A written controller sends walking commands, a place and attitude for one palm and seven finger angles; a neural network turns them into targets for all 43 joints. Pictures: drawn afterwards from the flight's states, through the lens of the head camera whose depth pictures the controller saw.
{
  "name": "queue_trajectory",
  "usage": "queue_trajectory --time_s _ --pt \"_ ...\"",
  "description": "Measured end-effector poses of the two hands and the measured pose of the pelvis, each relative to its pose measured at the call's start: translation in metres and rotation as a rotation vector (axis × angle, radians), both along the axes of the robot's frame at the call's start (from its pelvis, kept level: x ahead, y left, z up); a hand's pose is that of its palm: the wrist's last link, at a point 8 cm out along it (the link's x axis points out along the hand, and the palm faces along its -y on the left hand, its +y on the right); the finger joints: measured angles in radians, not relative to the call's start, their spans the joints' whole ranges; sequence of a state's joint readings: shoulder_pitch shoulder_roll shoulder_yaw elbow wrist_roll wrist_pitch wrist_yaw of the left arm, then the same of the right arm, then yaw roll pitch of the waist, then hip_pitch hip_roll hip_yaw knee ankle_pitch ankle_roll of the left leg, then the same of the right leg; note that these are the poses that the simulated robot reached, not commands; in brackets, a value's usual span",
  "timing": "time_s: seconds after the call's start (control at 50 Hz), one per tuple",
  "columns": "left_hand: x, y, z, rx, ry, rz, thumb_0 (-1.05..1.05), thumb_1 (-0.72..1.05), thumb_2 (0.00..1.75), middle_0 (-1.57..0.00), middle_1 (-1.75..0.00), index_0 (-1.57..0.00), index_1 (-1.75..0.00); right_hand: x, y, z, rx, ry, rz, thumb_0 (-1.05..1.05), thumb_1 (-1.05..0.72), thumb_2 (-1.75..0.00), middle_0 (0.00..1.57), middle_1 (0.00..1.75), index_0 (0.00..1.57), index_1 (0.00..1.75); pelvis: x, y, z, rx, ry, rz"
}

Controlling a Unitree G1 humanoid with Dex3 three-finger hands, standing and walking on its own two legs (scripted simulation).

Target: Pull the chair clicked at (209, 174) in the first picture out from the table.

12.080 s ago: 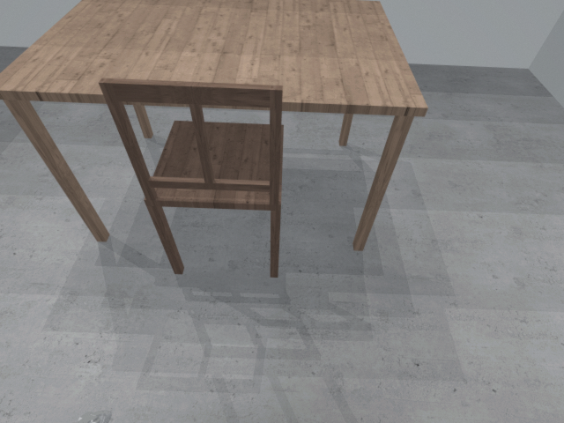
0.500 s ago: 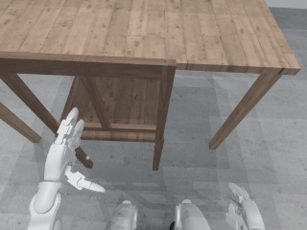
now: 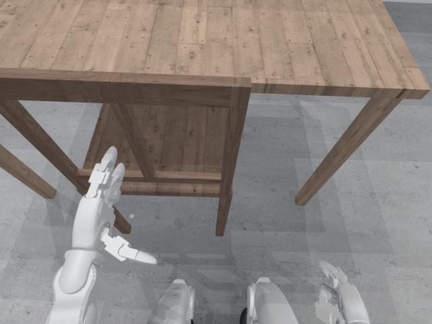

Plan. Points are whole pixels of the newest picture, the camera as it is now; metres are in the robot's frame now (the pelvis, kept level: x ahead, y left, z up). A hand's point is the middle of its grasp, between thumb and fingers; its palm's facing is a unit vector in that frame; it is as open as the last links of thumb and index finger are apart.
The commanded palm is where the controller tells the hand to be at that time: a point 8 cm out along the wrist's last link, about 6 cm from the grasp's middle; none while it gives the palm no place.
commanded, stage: aim the fingers beside a spindle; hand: left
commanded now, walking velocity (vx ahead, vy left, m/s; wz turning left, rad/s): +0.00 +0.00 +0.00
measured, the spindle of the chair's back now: (137, 144) +0.44 +0.18 +0.01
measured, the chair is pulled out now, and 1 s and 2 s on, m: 0.00 0.00 0.00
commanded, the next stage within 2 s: push the fingers through the gap in 0.36 s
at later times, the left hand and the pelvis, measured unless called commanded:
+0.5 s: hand (130, 214) +0.30 +0.16 +0.03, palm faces -0.02 -1.00 -0.02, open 16.9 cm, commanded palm +0.28 +0.21 +0.03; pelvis +0.00 +0.00 +0.00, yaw +0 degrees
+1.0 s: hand (137, 188) +0.34 +0.16 +0.03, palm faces -0.01 -1.00 -0.02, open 16.9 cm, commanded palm +0.32 +0.21 +0.03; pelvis +0.00 +0.00 +0.00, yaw +0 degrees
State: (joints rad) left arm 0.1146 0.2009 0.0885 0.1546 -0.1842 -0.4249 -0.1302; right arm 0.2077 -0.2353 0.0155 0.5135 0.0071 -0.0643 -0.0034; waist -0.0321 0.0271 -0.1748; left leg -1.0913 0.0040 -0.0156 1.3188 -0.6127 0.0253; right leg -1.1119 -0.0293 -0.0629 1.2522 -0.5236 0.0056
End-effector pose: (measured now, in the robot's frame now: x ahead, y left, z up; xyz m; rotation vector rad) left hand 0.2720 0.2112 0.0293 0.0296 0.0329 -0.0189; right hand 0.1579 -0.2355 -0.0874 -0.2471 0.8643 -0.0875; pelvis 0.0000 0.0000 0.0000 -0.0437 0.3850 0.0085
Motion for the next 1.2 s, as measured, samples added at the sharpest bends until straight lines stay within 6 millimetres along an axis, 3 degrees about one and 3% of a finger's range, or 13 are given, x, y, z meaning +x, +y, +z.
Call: queue_trajectory --time_s 0.56,0.88,1.2 --pt "0.005 0.002 0.0 -0.006 -0.005 -0.01 -0.01 -0.5 0.3 -0.06 -0.08 -0.06 -0.08 0.005 -0.002 0.003 -0.018 0.0 0.002 0.01 -0.91 -0.9 0.2 0.3 0.2 0.3 0.002 0.001 0.001 -0.006 0.003 0.005" --pt "0.043 0.0 -0.001 -0.004 -0.015 -0.006 -0.01 -0.5 0.3 -0.06 -0.08 -0.06 -0.08 -0.01 -0.005 -0.004 -0.019 0.05 -0.021 0.01 -0.91 -0.9 0.2 0.3 0.2 0.3 0.0 0.0 0.001 -0.002 0.011 -0.001" --pt "0.06 0.005 -0.001 -0.004 -0.035 0.01 -0.01 -0.5 0.3 -0.06 -0.08 -0.06 -0.08 -0.029 -0.013 -0.006 -0.033 0.106 -0.049 0.01 -0.91 -0.9 0.2 0.3 0.2 0.3 -0.001 0.001 0.003 0.002 0.012 -0.006"
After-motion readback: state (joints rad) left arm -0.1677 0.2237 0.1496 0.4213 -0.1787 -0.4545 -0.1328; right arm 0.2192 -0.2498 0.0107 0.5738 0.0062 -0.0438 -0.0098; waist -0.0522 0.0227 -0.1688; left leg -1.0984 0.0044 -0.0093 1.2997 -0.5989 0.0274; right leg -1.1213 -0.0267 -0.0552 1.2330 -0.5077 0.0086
